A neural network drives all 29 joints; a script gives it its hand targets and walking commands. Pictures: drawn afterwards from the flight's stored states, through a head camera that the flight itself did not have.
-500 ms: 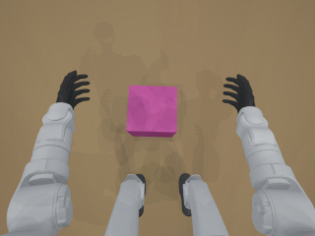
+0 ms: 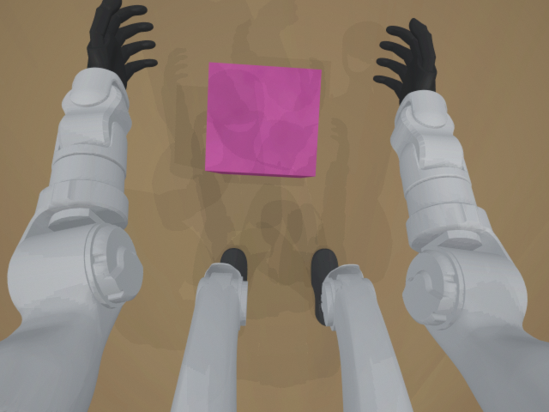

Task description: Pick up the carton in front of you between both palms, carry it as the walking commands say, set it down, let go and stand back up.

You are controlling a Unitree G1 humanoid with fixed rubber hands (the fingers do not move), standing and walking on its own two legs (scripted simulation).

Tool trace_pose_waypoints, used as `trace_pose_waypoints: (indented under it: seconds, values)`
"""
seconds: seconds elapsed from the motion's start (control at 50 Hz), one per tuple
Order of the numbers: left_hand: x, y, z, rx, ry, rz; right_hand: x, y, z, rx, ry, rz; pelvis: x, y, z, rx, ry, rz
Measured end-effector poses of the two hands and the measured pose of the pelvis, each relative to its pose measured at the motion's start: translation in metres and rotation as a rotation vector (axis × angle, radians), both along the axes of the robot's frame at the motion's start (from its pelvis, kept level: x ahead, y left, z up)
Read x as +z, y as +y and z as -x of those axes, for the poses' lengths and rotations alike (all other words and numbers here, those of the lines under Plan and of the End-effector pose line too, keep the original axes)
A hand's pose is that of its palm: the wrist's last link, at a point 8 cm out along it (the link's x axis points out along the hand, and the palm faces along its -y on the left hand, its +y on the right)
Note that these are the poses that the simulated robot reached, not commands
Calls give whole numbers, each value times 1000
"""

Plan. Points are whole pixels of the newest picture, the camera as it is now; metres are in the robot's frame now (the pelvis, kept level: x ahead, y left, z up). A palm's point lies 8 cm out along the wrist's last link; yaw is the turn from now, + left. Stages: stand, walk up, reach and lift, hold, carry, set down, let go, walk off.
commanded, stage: reach and lift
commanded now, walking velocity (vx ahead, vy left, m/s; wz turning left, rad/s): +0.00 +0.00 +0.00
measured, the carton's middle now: (263, 130) +0.50 +0.05 -0.48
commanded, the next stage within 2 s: none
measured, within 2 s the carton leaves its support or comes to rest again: leaves its support in 1.48 s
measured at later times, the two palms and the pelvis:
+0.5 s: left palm (166, 117) +0.50 +0.23 -0.36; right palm (362, 125) +0.50 -0.14 -0.36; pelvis -0.05 -0.01 -0.20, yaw -1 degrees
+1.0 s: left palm (182, 123) +0.50 +0.21 -0.41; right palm (353, 130) +0.50 -0.14 -0.41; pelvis -0.05 -0.01 -0.24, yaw -1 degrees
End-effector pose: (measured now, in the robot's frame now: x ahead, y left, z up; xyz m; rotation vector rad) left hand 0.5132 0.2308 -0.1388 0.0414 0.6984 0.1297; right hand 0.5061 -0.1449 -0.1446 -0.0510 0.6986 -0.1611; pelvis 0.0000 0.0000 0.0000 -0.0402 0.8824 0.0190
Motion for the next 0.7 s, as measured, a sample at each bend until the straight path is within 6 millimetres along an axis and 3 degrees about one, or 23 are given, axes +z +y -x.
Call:
trace_pose_waypoints:
  seconds: [0.18, 0.26, 0.36, 0.54, 0.64, 0.7]
  values:
    - [-115, 1, 13, 22, 6, -26, -108, -7, 7, 20, -2, 6, -87, -4, 10, -10, 45, 3]
    - [-153, 5, 17, 24, -4, -31, -146, -7, 10, 31, -6, 4, -127, -6, 21, -10, 6, 1]
    - [-185, 5, 16, 22, -10, -17, -179, -5, 8, 25, -3, 2, -167, -8, 37, -8, -67, 1]
    - [-239, -5, 14, 14, 33, -2, -232, 2, 8, 29, 45, -10, -209, -6, 52, -8, -153, 8]
    - [-270, -8, 16, -3, 63, -25, -261, 0, 11, 26, 55, -30, -223, -3, 51, -21, -197, 9]
    - [-277, -12, 13, -4, 50, -17, -271, -4, 11, 31, 49, -15, -228, -1, 49, -18, -219, 7]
